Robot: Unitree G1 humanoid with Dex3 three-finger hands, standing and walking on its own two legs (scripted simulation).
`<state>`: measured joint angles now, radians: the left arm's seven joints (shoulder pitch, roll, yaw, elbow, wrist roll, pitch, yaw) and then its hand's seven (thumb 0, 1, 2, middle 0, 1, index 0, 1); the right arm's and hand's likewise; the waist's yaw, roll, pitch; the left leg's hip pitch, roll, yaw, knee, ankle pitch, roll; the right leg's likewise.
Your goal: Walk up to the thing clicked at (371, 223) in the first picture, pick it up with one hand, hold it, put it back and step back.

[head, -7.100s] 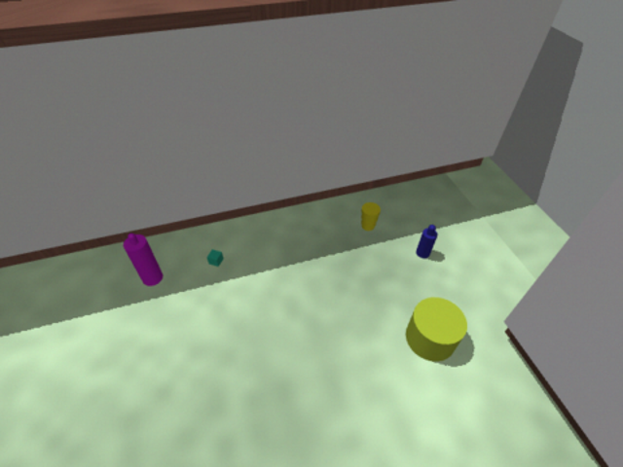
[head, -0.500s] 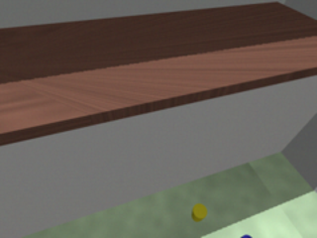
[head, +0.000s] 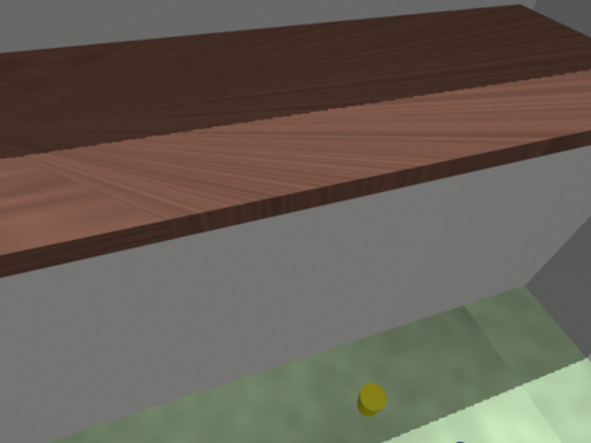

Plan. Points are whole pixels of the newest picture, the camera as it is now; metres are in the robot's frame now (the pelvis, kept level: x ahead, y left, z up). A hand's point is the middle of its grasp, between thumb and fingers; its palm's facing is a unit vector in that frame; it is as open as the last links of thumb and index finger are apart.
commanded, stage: stand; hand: right
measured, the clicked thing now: (369, 401) +0.39 -0.26 -0.73
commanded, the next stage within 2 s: rise first in 1.76 s
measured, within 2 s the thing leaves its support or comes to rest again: neither
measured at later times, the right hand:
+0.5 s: hand out of the picture +0.08 -0.25 -0.15, palm faces -0.04 +0.94 -0.35, open 7.4 cm
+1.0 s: hand out of the picture +0.07 -0.26 -0.16, palm faces -0.04 +0.94 -0.35, open 7.4 cm
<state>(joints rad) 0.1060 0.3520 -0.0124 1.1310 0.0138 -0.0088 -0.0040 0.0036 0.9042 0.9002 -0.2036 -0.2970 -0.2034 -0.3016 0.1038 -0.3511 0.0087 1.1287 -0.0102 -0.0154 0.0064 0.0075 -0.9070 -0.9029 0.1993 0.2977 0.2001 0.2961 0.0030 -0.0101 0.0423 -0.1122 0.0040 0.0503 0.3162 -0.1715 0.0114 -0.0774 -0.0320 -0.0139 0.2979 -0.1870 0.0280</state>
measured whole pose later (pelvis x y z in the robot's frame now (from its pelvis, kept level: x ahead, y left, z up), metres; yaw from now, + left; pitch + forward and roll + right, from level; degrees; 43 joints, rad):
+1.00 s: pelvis +0.00 +0.00 +0.00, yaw +1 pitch -2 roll +0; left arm 0.13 0.35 -0.01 1.13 0.01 -0.01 0.00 0.00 0.90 0.90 -0.20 -0.30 -0.20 -0.30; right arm 0.12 -0.35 0.00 1.13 -0.01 -0.01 0.01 0.01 -0.91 -0.90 0.20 0.30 0.20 0.30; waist 0.00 0.00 0.04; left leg -0.11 0.00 0.04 0.31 -0.17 0.01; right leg -0.07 -0.03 -0.02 0.30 -0.19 0.02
